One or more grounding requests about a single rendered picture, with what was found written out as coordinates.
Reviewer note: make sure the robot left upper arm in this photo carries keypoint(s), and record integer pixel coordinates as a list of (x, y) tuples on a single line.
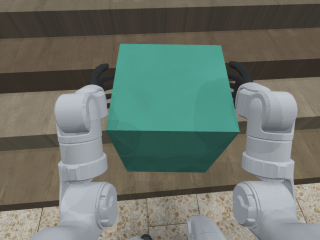
[(85, 211)]

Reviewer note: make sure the robot right hand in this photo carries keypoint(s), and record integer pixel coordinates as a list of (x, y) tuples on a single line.
[(239, 80)]

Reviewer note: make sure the robot left forearm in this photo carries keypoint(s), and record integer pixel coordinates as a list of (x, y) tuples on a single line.
[(78, 124)]

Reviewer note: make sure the carton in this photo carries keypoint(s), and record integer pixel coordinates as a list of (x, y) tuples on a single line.
[(171, 107)]

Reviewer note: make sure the robot right upper arm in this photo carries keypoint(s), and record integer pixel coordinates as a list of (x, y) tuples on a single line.
[(268, 210)]

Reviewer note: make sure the robot right forearm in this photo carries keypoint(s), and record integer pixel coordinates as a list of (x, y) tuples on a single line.
[(271, 117)]

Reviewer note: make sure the right robot thigh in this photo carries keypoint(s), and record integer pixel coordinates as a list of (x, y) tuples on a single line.
[(201, 227)]

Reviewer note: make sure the robot left hand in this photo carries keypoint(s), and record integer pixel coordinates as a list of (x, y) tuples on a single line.
[(95, 79)]

